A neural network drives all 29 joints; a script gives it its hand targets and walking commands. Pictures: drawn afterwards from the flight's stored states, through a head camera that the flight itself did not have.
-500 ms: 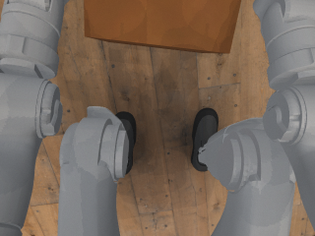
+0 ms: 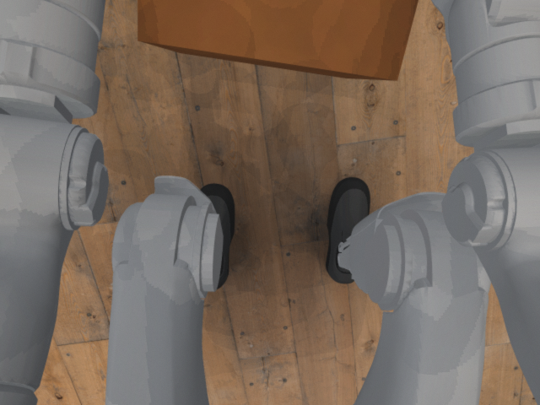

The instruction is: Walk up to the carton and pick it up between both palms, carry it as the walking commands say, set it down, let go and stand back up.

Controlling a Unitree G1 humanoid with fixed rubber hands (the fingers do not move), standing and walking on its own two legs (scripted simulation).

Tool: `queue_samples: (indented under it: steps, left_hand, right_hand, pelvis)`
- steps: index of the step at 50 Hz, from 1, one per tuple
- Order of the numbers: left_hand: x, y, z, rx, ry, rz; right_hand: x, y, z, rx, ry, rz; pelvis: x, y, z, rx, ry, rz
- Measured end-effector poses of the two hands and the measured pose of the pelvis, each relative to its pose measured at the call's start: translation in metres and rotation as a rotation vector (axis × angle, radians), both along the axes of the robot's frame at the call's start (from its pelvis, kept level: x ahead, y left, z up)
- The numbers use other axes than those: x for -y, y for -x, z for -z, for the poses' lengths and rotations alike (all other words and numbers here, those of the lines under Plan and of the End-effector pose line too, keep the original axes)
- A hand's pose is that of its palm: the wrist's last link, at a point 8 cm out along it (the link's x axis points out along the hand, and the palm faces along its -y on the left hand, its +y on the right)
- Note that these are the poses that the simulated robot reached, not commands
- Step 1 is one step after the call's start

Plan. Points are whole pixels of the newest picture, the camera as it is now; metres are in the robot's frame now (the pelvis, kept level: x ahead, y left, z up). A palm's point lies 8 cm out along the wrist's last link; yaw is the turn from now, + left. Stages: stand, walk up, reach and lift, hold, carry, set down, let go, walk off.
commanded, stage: reach and lift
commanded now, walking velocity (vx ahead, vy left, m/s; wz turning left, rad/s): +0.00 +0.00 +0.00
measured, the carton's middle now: out of the picture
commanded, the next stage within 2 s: none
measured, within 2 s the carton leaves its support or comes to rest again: neither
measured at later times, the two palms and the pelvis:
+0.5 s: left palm out of the picture +0.57 +0.18 -0.08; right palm out of the picture +0.56 -0.15 -0.08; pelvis -0.01 +0.00 +0.03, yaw +0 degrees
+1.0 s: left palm out of the picture +0.55 +0.17 -0.01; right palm out of the picture +0.54 -0.16 -0.02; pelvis -0.03 +0.00 +0.08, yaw +0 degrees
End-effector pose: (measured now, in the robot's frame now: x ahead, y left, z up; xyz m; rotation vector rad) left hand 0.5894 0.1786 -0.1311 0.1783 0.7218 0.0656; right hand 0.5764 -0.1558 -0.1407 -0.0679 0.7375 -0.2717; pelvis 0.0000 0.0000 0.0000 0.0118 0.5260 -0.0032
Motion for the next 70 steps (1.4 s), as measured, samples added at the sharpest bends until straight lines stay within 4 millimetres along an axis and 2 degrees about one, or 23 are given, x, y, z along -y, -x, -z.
queue_samples:
  steps: [13, 31, 43, 53, 63, 70]
  left_hand:
    - [0.003, 0.005, -0.021, 0.020, -0.021, -0.073]
    - [0.001, 0.020, -0.071, 0.031, 0.008, -0.099]
    - [0.008, 0.032, -0.102, 0.023, 0.001, -0.101]
    - [0.009, 0.038, -0.132, 0.034, 0.011, -0.110]
    - [0.011, 0.050, -0.151, 0.012, 0.007, -0.108]
    - [0.015, 0.059, -0.172, 0.013, 0.000, -0.105]
  right_hand:
    - [-0.003, 0.002, -0.023, 0.018, -0.001, 0.014]
    - [-0.004, 0.016, -0.073, 0.027, 0.000, 0.016]
    - [0.003, 0.029, -0.100, 0.018, -0.009, 0.019]
    - [0.004, 0.033, -0.134, 0.028, 0.008, 0.009]
    - [0.006, 0.044, -0.154, 0.006, 0.007, 0.010]
    - [0.009, 0.052, -0.176, 0.007, 0.003, 0.013]
  pelvis:
    - [0.002, 0.004, -0.015, 0.007, -0.008, 0.002]
    - [0.002, 0.018, -0.043, 0.054, -0.008, 0.004]
    - [0.004, 0.025, -0.063, 0.083, -0.013, 0.007]
    - [0.005, 0.029, -0.083, 0.110, -0.013, 0.009]
    - [0.006, 0.030, -0.103, 0.135, -0.015, 0.011]
    - [0.008, 0.033, -0.118, 0.162, -0.018, 0.012]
